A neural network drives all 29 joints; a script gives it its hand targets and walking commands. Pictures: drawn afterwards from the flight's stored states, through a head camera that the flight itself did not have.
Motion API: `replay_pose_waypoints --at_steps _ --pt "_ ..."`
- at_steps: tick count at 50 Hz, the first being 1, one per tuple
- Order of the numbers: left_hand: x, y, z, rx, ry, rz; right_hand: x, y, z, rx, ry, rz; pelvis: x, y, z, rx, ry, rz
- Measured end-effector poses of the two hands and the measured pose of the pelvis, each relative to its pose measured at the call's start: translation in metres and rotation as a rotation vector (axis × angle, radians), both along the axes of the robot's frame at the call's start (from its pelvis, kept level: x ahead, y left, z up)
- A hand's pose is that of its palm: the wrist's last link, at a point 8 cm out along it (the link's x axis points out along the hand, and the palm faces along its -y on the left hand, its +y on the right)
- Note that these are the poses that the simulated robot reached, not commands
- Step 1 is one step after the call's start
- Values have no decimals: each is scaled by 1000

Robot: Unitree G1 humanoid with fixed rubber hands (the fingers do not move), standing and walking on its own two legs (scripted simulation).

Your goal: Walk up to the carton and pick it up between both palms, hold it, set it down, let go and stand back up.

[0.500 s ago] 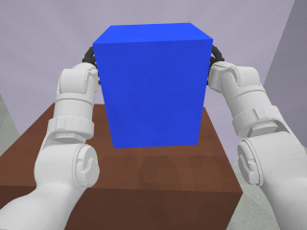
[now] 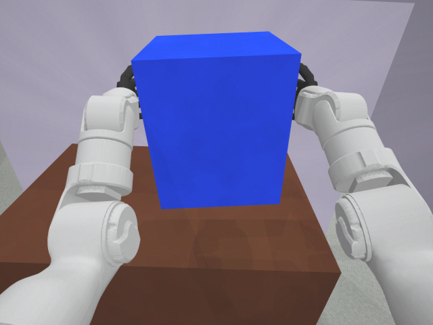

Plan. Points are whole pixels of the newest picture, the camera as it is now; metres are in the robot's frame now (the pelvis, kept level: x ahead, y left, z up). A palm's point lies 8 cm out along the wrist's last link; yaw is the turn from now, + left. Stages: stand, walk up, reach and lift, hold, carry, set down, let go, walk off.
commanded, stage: hold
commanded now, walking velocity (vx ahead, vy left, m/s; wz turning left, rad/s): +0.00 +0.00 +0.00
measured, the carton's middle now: (216, 117) +0.40 -0.01 +0.29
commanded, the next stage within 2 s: none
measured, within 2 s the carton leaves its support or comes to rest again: neither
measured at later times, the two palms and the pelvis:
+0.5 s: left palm (125, 103) +0.38 +0.14 +0.32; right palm (303, 105) +0.37 -0.16 +0.33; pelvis -0.01 +0.00 +0.00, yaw +0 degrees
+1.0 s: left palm (128, 100) +0.38 +0.14 +0.32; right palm (307, 103) +0.37 -0.16 +0.33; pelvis +0.00 +0.00 +0.00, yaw +0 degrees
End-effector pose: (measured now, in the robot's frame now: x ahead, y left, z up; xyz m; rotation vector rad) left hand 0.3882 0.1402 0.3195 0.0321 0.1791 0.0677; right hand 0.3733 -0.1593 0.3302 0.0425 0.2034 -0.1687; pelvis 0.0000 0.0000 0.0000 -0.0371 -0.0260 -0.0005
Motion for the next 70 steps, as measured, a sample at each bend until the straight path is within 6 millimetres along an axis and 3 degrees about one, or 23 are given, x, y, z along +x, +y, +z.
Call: replay_pose_waypoints --at_steps 19,36,70 --pt "-7 1 -2 4 2 9 -4 1 -8 -2 2 11 -2 -1 0 1 -16 1" --pt "-6 -2 8 -1 -21 -2 -7 -2 4 2 -20 -2 -4 -1 0 1 -9 3" --pt "-5 0 3 1 -11 1 -5 0 -3 -3 -9 4 -1 -1 0 1 -8 1"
